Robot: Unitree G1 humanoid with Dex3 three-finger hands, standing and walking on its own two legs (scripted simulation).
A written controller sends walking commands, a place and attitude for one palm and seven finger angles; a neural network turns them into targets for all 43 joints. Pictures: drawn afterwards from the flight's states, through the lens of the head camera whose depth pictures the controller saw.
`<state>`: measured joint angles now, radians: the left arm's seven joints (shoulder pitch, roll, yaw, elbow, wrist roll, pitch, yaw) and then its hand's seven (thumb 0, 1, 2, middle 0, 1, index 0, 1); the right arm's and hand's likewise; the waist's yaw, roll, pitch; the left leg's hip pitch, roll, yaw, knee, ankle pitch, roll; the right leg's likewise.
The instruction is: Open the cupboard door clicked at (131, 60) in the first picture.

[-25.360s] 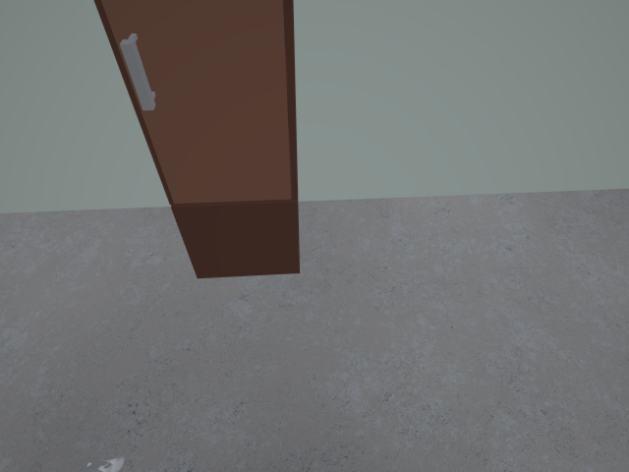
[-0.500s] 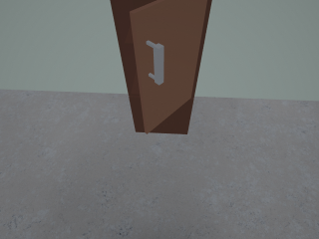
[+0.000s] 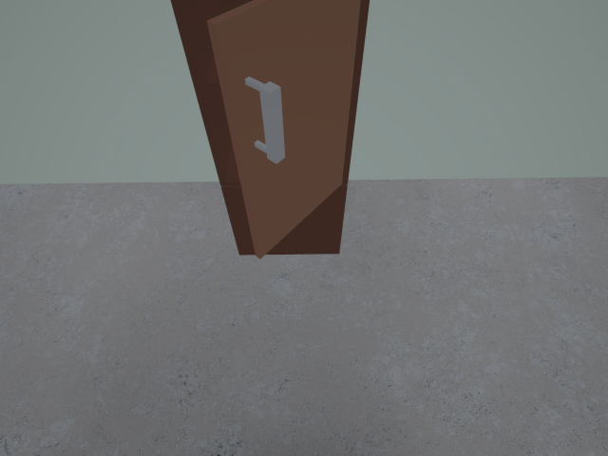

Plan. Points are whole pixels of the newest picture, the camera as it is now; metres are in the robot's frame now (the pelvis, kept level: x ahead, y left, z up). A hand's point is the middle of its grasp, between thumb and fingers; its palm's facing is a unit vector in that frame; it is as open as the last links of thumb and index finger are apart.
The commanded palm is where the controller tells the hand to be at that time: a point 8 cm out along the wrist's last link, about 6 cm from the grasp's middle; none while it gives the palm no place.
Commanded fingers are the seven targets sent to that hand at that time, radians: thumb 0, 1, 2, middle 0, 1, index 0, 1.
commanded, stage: walk to a spot facing it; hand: left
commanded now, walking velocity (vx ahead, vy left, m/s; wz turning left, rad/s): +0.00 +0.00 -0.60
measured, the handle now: (264, 120) +0.62 +0.12 +0.08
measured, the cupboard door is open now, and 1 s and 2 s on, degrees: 49 49 49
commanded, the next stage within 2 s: none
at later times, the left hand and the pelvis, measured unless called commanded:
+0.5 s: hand out of the picture +0.08 +0.17 -0.17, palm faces -0.24 -0.94 -0.25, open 7.4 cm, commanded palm none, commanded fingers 0.00 0.90 0.90 -0.20 -0.30 -0.20 -0.30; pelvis +0.00 -0.01 +0.00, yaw -18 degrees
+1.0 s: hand (242, 397) +0.23 +0.13 -0.19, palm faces -0.57 -0.78 -0.25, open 7.4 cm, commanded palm none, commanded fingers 0.00 0.90 0.90 -0.20 -0.30 -0.20 -0.30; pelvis +0.02 +0.01 -0.03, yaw -36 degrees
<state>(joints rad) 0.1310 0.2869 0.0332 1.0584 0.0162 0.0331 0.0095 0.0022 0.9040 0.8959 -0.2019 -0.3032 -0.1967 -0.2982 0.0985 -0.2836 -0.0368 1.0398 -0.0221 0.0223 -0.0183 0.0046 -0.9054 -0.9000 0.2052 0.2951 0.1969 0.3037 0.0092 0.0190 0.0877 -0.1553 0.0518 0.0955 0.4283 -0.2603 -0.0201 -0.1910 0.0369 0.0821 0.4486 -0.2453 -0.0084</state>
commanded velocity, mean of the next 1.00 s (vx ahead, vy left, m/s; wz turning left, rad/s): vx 0.00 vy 0.00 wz -0.60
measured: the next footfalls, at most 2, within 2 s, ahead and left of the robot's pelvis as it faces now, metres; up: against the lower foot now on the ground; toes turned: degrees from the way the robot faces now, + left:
left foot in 0.60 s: +0.12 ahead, +0.09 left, +0.00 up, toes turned -32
right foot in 0.82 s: +0.00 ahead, -0.17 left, +0.00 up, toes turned -27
